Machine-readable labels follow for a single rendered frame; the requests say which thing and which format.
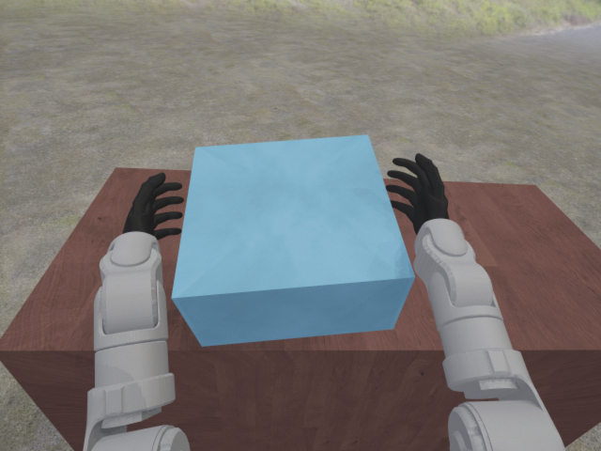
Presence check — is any left robot hand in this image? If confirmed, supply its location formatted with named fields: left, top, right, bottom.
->
left=122, top=173, right=184, bottom=240

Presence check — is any robot left forearm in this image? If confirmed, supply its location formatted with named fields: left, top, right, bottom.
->
left=83, top=231, right=176, bottom=451

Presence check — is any pedestal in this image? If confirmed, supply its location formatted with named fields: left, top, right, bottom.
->
left=0, top=167, right=601, bottom=451

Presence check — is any robot right forearm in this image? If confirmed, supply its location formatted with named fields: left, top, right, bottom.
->
left=413, top=219, right=565, bottom=451

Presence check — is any right robot hand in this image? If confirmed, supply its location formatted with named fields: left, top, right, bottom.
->
left=386, top=153, right=450, bottom=235

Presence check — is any right robot upper arm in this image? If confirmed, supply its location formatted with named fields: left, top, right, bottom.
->
left=448, top=400, right=563, bottom=451

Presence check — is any left robot upper arm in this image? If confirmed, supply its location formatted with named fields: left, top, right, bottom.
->
left=91, top=425, right=191, bottom=451

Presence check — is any carton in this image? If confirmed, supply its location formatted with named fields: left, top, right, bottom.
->
left=171, top=134, right=415, bottom=347

